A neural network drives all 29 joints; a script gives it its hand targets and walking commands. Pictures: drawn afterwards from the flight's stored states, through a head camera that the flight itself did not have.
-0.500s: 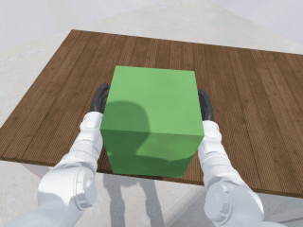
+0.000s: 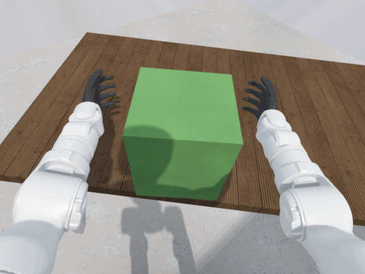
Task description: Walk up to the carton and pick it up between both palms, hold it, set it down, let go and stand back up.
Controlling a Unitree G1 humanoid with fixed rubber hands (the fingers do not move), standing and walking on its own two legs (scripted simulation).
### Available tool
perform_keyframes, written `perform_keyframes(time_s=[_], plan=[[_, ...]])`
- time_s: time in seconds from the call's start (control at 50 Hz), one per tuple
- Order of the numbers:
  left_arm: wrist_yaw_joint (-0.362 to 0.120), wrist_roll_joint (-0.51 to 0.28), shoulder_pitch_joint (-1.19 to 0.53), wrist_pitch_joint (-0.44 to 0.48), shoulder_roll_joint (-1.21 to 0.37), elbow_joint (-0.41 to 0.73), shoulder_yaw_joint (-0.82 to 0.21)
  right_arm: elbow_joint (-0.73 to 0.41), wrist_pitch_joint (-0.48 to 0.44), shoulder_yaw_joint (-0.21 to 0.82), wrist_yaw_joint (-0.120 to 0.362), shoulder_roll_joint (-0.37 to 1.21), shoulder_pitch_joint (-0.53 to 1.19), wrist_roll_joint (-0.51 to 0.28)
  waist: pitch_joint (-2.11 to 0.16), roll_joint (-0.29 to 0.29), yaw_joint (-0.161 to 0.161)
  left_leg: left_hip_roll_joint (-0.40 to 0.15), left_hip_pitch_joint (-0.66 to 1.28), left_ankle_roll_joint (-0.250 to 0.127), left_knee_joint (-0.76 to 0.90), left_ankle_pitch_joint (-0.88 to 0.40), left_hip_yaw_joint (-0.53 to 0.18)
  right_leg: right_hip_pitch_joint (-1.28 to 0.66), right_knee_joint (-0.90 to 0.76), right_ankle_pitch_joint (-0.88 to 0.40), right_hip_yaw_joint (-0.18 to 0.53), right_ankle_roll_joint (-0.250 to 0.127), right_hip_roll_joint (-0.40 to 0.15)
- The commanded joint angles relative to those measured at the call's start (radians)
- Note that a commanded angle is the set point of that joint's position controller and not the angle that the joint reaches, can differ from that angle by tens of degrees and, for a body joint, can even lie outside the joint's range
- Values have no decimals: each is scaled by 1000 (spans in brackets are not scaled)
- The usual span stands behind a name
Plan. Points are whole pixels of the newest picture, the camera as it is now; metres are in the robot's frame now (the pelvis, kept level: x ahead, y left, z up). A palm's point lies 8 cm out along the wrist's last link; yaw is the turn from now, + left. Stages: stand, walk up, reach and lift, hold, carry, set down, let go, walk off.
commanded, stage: set down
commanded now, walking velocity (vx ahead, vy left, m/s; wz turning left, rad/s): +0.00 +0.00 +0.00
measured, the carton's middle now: (181, 138) +0.42 +0.00 +0.04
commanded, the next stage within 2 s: none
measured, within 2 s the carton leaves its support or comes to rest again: neither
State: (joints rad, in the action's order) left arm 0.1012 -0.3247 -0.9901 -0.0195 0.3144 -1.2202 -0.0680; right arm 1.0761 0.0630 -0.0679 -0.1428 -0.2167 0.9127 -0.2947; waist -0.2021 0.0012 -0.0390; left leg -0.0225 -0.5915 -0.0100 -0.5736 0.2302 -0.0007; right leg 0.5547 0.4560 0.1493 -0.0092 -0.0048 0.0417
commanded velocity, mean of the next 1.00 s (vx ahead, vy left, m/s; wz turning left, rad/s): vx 0.00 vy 0.00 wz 0.00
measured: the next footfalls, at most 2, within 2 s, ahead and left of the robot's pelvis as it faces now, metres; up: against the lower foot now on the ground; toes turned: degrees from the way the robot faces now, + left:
none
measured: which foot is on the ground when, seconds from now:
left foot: down 0.00-1.00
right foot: down 0.00-1.00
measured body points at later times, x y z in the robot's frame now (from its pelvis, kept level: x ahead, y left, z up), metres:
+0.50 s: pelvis -0.02 -0.02 +0.01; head -0.01 +0.00 +0.45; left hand +0.45 +0.19 +0.17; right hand +0.43 -0.18 +0.18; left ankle +0.02 +0.10 -0.73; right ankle +0.03 -0.12 -0.73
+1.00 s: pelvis +0.01 -0.02 +0.01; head +0.02 +0.00 +0.46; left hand +0.39 +0.22 +0.09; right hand +0.38 -0.20 +0.10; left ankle +0.02 +0.10 -0.73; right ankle +0.03 -0.12 -0.73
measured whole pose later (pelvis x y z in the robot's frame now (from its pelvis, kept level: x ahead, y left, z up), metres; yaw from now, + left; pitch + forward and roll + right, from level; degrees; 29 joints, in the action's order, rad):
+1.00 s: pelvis +0.01 -0.02 +0.01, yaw +2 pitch +2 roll -1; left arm -0.01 -0.23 -0.49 -0.30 0.33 -0.52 0.07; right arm 0.45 0.22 -0.07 -0.20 -0.14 0.44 -0.28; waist -0.01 0.03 -0.03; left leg -0.02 -0.26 0.01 -0.42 0.19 -0.02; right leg 0.25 0.36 0.15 -0.02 -0.02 0.04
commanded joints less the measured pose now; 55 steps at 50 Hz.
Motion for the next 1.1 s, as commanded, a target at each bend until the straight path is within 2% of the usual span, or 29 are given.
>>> perform_keyframes(time_s=[0.0, 0.16, 0.32, 0.48, 0.58, 0.66, 0.7, 0.8, 0.92, 1.0, 1.08], plan=[[-3, -38, -755, -15, 160, 305, -21, -262, 7, -20, 3, -222, 633, -24, -750, -120, -37, -5, 433, 97, 24, -388, -16, -242, -11, -290, -31, -17, 5], [-25, -37, -762, -89, 195, 198, -14, -213, 116, -20, -11, -186, 677, -23, -602, -92, -34, 10, 319, 56, 107, -194, -22, -331, -34, -160, -15, -17, -22], [-30, -29, -814, -123, 251, 159, 16, -275, 187, -69, -52, -149, 736, 24, -554, -66, -41, 25, 235, 32, 161, -65, -10, -410, -50, -81, -1, -15, -36], [-49, -22, -765, -111, 256, 169, 41, -331, 200, -102, -87, -101, 694, 72, -572, -53, -53, 36, 221, 31, 174, -71, 4, -481, -52, -122, 2, -5, -41], [-83, 44, -625, -102, 237, 301, 93, -407, 162, -99, -95, -80, 547, 73, -610, -85, -49, 49, 310, 52, 163, -236, 14, -565, -50, -271, -3, 8, -30], [-111, 115, -462, -116, 222, 484, 155, -504, 119, -72, -89, -72, 377, 54, -606, -114, -29, 57, 419, 70, 156, -398, 24, -623, -59, -387, -8, 20, -15], [-117, 136, -394, -130, 216, 579, 175, -552, 101, -61, -83, -72, 306, 43, -577, -122, -21, 59, 463, 75, 154, -445, 27, -623, -70, -397, -10, 22, -7], [-112, 126, -264, -161, 210, 788, 189, -713, 77, -43, -69, -70, 198, 29, -475, -94, -5, 59, 481, 65, 161, -413, 31, -597, -90, -337, -6, 26, 1], [-109, 86, -98, -210, 211, 1009, 193, -936, 81, -25, -55, -71, 69, 14, -435, -55, 10, 57, 463, 47, 165, -373, 30, -616, -79, -343, 8, 28, -5], [-115, 70, -13, -239, 206, 1061, 194, -990, 98, -27, -39, -75, -16, 21, -393, -47, 17, 50, 450, 41, 174, -326, 26, -596, -80, -295, 13, 18, -12], [-115, 67, 76, -251, 181, 1075, 185, -972, 114, -37, -22, -72, -119, 31, -339, -53, 16, 39, 459, 44, 187, -296, 17, -565, -90, -234, 13, 1, -14]])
